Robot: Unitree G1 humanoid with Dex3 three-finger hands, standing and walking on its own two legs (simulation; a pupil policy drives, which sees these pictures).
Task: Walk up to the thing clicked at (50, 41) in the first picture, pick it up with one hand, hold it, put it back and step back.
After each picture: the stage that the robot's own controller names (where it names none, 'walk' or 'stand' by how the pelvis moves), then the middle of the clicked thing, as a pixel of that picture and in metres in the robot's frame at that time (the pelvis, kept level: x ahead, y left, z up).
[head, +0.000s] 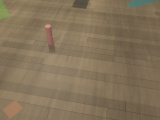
stand; (49, 35) +1.52 +0.30 -0.66
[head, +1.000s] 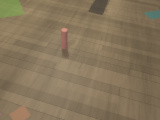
walk; (64, 39) +1.41 +0.08 -0.64
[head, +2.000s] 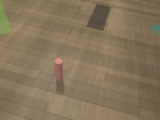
walk; (58, 70) +0.94 +0.11 -0.65
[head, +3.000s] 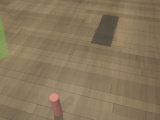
walk; (56, 105) +0.61 +0.19 -0.63
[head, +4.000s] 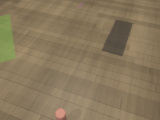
stand; out of the picture +0.48 +0.14 -0.63
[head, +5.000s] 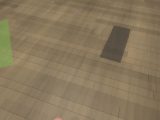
stand; out of the picture +0.44 +0.14 -0.65
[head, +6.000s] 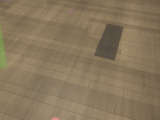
stand; out of the picture +0.44 +0.16 -0.66
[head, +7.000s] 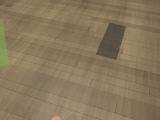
stand; out of the picture +0.44 +0.15 -0.66
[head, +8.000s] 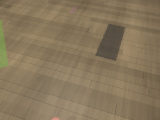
stand; out of the picture +0.44 +0.16 -0.66
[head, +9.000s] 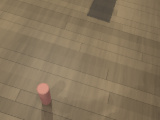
go down; (44, 94) +0.47 +0.15 -0.54
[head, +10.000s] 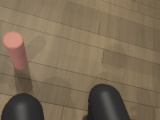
go down; (17, 53) +0.52 +0.20 -0.26
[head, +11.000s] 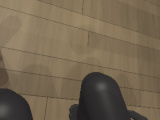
close in; out of the picture +0.51 +0.23 -0.20
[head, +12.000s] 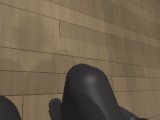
close; out of the picture +0.50 +0.26 -0.17
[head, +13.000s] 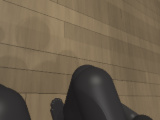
lift; out of the picture +0.42 +0.22 -0.17
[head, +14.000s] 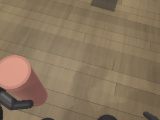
lift; (28, 87) +0.32 +0.15 +0.04
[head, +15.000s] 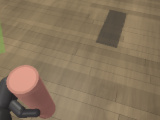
hold; (37, 97) +0.29 +0.13 +0.05
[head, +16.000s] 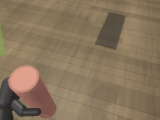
hold; (38, 96) +0.30 +0.13 +0.05
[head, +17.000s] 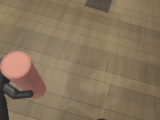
crouch; (29, 79) +0.37 +0.14 -0.02
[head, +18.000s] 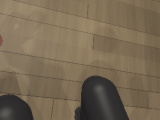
lower; out of the picture +0.51 +0.20 -0.04
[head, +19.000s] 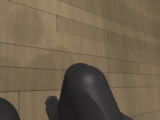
lower; out of the picture +0.46 +0.24 -0.17
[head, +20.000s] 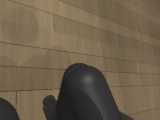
lower; out of the picture +0.46 +0.24 -0.18
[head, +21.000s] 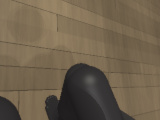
lower; out of the picture +0.46 +0.24 -0.18
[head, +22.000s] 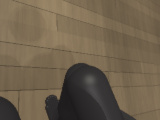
lower; out of the picture +0.46 +0.24 -0.18
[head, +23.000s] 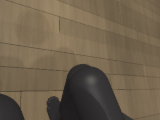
open; out of the picture +0.47 +0.22 -0.18
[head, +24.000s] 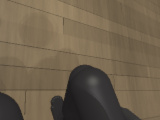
stand; out of the picture +0.46 +0.21 -0.18
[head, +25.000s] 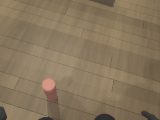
walk; (50, 90) +0.45 +0.13 -0.47
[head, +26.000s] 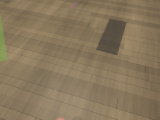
stand; out of the picture +0.41 +0.11 -0.60
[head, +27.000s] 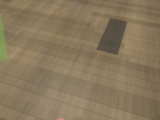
stand; out of the picture +0.41 +0.11 -0.60
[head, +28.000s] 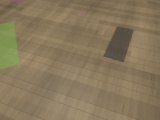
stand; out of the picture +0.43 +0.09 -0.65
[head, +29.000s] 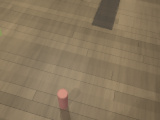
walk; (63, 99) +0.50 +0.08 -0.63
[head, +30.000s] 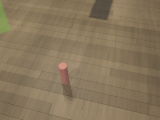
walk; (64, 74) +0.79 +0.14 -0.63
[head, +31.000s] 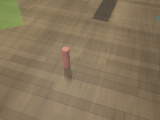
stand; (66, 58) +1.10 +0.11 -0.63
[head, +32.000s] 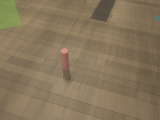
stand; (64, 59) +1.07 +0.11 -0.66
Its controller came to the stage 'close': yes
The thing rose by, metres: 0.69
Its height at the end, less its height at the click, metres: +0.00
